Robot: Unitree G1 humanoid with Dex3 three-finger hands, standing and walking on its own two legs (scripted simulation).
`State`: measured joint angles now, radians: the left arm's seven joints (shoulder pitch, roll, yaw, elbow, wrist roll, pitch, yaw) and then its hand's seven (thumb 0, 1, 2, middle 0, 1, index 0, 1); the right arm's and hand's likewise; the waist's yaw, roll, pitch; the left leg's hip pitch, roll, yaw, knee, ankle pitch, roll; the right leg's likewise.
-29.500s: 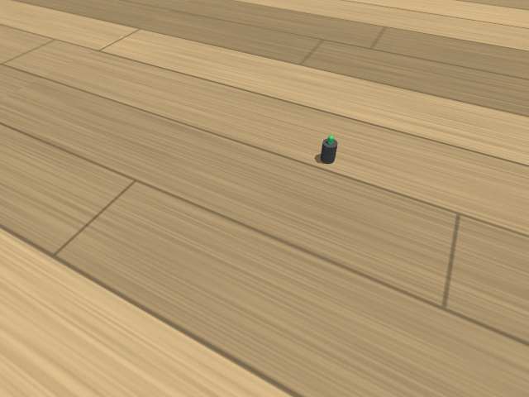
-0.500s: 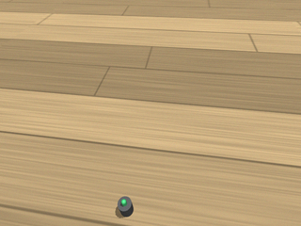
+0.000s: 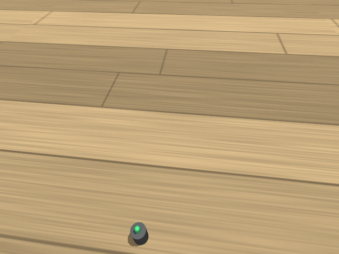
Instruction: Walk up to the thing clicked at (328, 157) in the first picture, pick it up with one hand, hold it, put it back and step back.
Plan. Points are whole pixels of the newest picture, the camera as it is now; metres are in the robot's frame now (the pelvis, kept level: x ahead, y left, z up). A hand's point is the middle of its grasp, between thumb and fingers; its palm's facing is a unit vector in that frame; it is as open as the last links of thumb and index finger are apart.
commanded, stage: stand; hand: left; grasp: from the side
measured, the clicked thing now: (139, 232) +0.36 +0.20 -0.70
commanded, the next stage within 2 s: step back in 0.76 s
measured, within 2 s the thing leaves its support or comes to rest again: neither
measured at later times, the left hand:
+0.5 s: hand out of the picture +0.07 +0.25 -0.16, palm faces -0.01 -0.94 -0.34, open 7.4 cm
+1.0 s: hand out of the picture +0.08 +0.27 -0.16, palm faces -0.02 -0.92 -0.40, open 7.4 cm
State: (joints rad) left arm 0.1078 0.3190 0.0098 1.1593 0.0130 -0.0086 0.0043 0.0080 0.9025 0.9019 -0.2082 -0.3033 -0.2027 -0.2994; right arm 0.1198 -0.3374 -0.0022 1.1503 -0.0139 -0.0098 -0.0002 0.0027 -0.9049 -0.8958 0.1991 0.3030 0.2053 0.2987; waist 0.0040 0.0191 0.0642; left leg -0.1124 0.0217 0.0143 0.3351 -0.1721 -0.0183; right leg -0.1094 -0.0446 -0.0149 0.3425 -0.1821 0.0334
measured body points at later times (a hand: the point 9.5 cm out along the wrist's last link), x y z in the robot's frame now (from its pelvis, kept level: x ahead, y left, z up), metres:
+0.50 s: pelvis +0.01 +0.00 +0.00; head +0.02 -0.01 +0.45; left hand +0.08 +0.29 -0.13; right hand +0.08 -0.30 -0.14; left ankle +0.01 +0.13 -0.75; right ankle +0.00 -0.14 -0.75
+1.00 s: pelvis -0.03 -0.01 -0.02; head +0.02 -0.01 +0.43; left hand +0.08 +0.31 -0.14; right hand +0.07 -0.32 -0.15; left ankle +0.01 +0.13 -0.75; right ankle +0.00 -0.14 -0.75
